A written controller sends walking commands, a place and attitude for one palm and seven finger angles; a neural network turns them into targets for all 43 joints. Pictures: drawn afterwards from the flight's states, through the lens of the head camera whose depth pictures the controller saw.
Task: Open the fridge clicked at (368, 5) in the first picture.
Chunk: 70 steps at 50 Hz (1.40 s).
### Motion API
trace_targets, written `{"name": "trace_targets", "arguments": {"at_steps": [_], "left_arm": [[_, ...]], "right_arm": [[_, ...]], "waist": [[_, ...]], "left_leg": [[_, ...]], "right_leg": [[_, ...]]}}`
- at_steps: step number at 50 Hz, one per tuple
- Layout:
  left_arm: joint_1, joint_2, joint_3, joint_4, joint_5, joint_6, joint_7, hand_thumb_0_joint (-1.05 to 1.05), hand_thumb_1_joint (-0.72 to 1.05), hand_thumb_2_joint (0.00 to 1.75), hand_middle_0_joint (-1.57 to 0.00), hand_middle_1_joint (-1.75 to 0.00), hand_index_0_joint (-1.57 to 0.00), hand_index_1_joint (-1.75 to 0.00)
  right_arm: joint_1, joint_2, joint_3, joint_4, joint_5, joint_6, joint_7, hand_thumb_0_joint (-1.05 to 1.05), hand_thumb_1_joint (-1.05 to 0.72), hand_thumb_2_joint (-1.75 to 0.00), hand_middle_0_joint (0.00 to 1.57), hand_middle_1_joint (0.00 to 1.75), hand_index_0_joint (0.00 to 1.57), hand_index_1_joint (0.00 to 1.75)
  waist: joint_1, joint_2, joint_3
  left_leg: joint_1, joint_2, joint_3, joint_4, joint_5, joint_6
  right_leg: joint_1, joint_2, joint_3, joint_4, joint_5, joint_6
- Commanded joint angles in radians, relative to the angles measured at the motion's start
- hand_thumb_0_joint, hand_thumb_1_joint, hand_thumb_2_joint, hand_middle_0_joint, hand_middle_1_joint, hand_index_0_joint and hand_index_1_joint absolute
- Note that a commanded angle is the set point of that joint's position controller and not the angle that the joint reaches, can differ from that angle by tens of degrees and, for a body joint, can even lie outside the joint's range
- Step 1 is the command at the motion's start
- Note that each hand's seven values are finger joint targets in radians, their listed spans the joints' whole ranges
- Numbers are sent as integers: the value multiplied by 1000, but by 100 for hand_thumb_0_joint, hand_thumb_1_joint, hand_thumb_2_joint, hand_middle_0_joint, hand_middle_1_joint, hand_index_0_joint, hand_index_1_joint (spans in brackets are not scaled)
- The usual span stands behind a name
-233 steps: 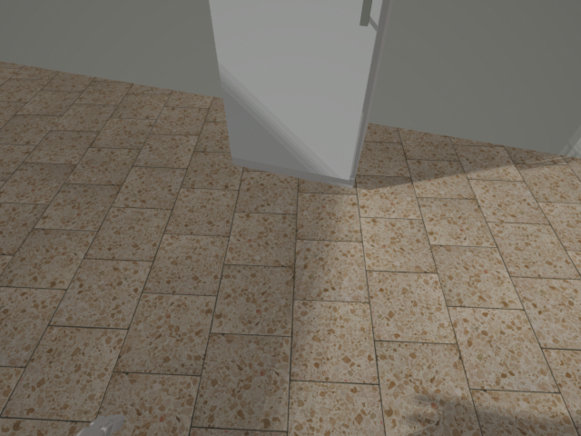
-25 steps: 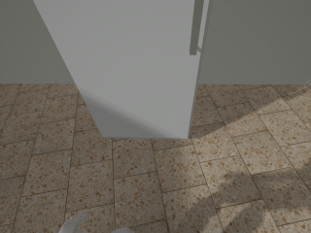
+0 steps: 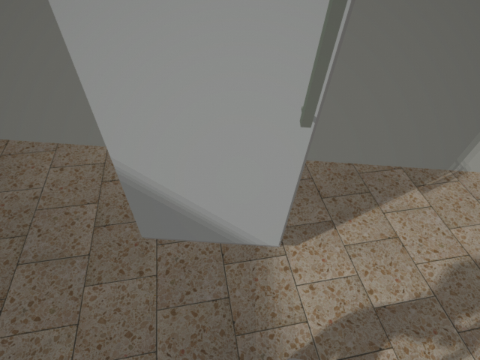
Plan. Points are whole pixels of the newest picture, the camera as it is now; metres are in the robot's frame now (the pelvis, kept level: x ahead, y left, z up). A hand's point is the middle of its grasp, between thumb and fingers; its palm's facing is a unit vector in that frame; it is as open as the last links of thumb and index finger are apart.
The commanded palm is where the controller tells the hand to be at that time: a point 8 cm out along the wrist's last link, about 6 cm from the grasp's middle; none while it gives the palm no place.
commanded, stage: take the last steps up to it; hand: right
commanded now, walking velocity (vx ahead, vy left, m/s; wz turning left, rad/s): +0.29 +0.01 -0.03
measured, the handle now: (319, 58) +0.67 -0.12 +0.19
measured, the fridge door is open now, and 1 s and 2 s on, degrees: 0 0 0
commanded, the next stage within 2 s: come to a stop and stand still in 0.44 s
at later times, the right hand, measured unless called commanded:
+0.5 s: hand (362, 356) +0.19 -0.24 -0.18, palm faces +0.02 +0.98 -0.17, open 7.4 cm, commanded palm none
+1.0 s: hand (350, 305) +0.29 -0.24 -0.19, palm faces +0.04 +0.98 -0.20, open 7.3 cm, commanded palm none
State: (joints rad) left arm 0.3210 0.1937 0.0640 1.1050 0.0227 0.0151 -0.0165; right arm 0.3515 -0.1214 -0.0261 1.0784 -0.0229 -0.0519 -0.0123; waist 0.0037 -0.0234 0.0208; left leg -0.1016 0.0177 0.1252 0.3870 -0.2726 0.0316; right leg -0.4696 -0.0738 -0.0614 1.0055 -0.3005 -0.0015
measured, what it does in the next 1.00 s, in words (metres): walks ahead: right foot, then left foot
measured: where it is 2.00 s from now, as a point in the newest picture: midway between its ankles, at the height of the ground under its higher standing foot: outside the picture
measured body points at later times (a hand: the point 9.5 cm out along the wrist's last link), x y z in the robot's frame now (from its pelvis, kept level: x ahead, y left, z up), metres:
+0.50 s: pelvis +0.16 -0.06 +0.00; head +0.18 -0.07 +0.45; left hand +0.20 +0.18 -0.15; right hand +0.19 -0.29 -0.16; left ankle +0.17 +0.09 -0.68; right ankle +0.17 -0.13 -0.74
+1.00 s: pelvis +0.19 -0.06 -0.02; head +0.24 -0.07 +0.43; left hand +0.24 +0.19 -0.17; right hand +0.29 -0.29 -0.17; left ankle +0.27 +0.09 -0.74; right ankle +0.19 -0.17 -0.74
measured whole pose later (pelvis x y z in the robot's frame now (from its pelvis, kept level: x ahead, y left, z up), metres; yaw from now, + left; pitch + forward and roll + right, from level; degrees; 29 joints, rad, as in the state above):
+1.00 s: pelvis +0.19 -0.06 -0.02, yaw +0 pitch -1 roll +0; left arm 0.19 0.18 0.07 1.01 0.00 0.04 0.02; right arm 0.10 -0.17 -0.05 0.98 -0.03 0.04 -0.04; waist 0.00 0.02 0.11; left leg -0.37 0.11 0.10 0.57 -0.17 -0.03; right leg -0.30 -0.02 -0.05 0.70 -0.39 0.04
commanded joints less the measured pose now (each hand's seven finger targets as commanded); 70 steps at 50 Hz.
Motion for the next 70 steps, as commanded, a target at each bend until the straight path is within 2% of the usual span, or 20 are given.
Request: {"name": "trace_targets", "arguments": {"at_steps": [1, 7, 10, 11, 12, 13, 14, 16, 19, 31, 34, 37, 39, 44, 48, 49, 51, 54, 63, 70], "left_arm": [[-107, 5, -1, -96, 0, -35, -7, 0, 90, 90, -20, -30, -20, -30], [-196, -14, -8, -122, -6, -54, -15, 0, 90, 90, -20, -30, -20, -30], [-58, 19, -3, -77, 0, -67, 2, 0, 90, 90, -20, -30, -20, -30], [72, 73, 9, -39, 5, -74, 14, 0, 90, 90, -20, -30, -20, -30], [181, 186, 36, -20, 13, -78, 26, 0, 90, 90, -20, -30, -20, -30], [224, 225, 37, -13, 4, -65, 29, 0, 90, 90, -20, -30, -20, -30], [162, 201, 34, -20, 1, -64, 37, 0, 90, 90, -20, -30, -20, -30], [30, 97, 7, -58, 0, -70, 38, 0, 90, 90, -20, -30, -20, -30], [-29, 43, -7, -71, -1, -87, 43, 0, 90, 90, -20, -30, -20, -30], [8, 74, -8, -34, 2, -58, 49, 0, 90, 90, -20, -30, -20, -30], [49, 13, -14, -24, -20, -47, 43, 0, 90, 90, -20, -30, -20, -30], [65, 1, -1, -23, -20, -1, 48, 0, 90, 90, -20, -30, -20, -30], [21, 9, 5, -47, -22, 9, 53, 0, 90, 90, -20, -30, -20, -30], [-18, 4, 13, -92, -19, 30, 43, 0, 90, 90, -20, -30, -20, -30], [62, 7, 10, -92, -16, 17, 36, 0, 90, 90, -20, -30, -20, -30], [83, 18, 11, -85, -13, 10, 34, 0, 90, 90, -20, -30, -20, -30], [24, 153, 26, -138, 5, -6, 34, 0, 90, 90, -20, -30, -20, -30], [-135, 127, 3, -163, 11, -17, 56, 0, 90, 90, -20, -30, -20, -30], [-4, 129, 7, -88, 1, -28, 68, 0, 90, 90, -20, -30, -20, -30], [-36, 123, 4, -44, -9, -19, 56, 0, 90, 90, -20, -30, -20, -30]], "right_arm": [[100, -133, -24, 7, -1, -28, -8, 0, -90, -90, 20, 30, 20, 30], [127, -151, -29, 45, -5, -22, -13, 0, -90, -90, 20, 30, 20, 30], [104, -149, -33, 47, 3, -13, -15, 0, -90, -90, 20, 30, 20, 30], [112, -126, -28, 44, 7, -10, -13, 0, -90, -90, 20, 30, 20, 30], [146, -75, -23, 23, 14, -7, -7, 0, -90, -90, 20, 30, 20, 30], [114, -76, -22, -8, 10, -8, -7, 0, -90, -90, 20, 30, 20, 30], [55, -80, -23, -13, 7, 1, -11, 0, -90, -90, 20, 30, 20, 30], [-16, -77, -31, -12, -1, 7, 5, 0, -90, -90, 20, 30, 20, 30], [56, -42, -30, 11, -8, 35, 11, 0, -90, -90, 20, 30, 20, 30], [-100, -68, -12, -53, 3, 43, -4, 0, -90, -90, 20, 30, 20, 30], [-31, -188, -23, -31, 3, 27, -23, 0, -90, -90, 20, 30, 20, 30], [-54, -228, -41, -45, 6, 37, -34, 0, -90, -90, 20, 30, 20, 30], [-70, -232, -55, -60, -2, 47, -44, 0, -90, -90, 20, 30, 20, 30], [-182, -236, -76, -133, -13, 68, -48, 0, -90, -90, 20, 30, 20, 30], [-222, -230, -76, -153, -10, 78, -39, 0, -90, -90, 20, 30, 20, 30], [-218, -215, -71, -153, -2, 84, -34, 0, -90, -90, 20, 30, 20, 30], [-199, -104, -47, -183, 13, 100, -23, 0, -90, -90, 20, 30, 20, 30], [-163, -142, -55, -126, -3, 109, -13, 0, -90, -90, 20, 30, 20, 30], [-133, -124, -27, -74, 3, 90, 5, 0, -90, -90, 20, 30, 20, 30], [-7, -94, -9, 2, 10, 74, -8, 0, -90, -90, 20, 30, 20, 30]], "waist": [[-23, 141, 102], [-42, 170, 99], [33, 121, 43], [83, 32, -48], [105, -213, -157], [108, -274, -171], [102, -216, -119], [51, -92, 53], [-13, -70, 27], [-12, -73, -2], [-17, 83, -77], [-23, 263, -102], [-46, 238, -109], [-22, 170, -123], [25, 211, -133], [38, 165, -120], [34, -286, -11], [-18, -132, 64], [45, -87, 9], [-2, -100, -34]], "left_leg": [[7, 249, -157, -218, 196, 102], [26, 245, -128, -149, 308, 95], [-34, 197, -73, 55, 420, 60], [-118, 154, -43, 257, 388, 29], [-329, 40, 23, 520, 14, -19], [-405, -11, -18, 735, -340, -18], [-459, 31, -89, 838, -303, -7], [-470, 101, -115, 849, -138, -15], [-370, 115, -98, 738, -49, -39], [-178, 53, -29, 152, 107, -61], [82, 237, -198, 97, 797, 13], [55, 346, -246, 75, 1041, 144], [85, 380, -279, 73, 1102, 196], [-26, 347, -205, 46, 796, 163], [-126, 276, -172, 85, 467, 86], [-216, 233, -144, 117, 277, 41], [-379, 23, -43, 380, -243, -69], [-343, 21, -198, 608, -140, -61], [-344, 38, -135, 402, -166, -81], [-81, 20, -74, 28, 11, -59]], "right_leg": [[-136, -36, -19, -91, 67, 22], [-17, -7, -69, -319, 65, -1], [257, 40, -99, -483, 128, -20], [474, -12, -40, -528, 184, -41], [671, -257, 272, -561, 275, -127], [630, -391, 441, -704, 206, -203], [537, -394, 440, -756, 81, -200], [310, -313, 307, -803, 41, -166], [222, -238, 115, -823, 157, -135], [345, -175, 0, -623, 614, -106], [187, -47, -39, -505, 203, 8], [165, 23, -53, -305, -200, 37], [73, 39, 8, -89, -306, 36], [91, 47, 55, -60, -241, 48], [249, 54, 1, -410, -27, 44], [351, 47, -15, -532, 91, 39], [202, -270, 378, -807, 44, -81], [90, -228, 338, -852, -142, -119], [420, -239, 249, -777, 273, -159], [311, -157, 193, -714, 180, -103]]}}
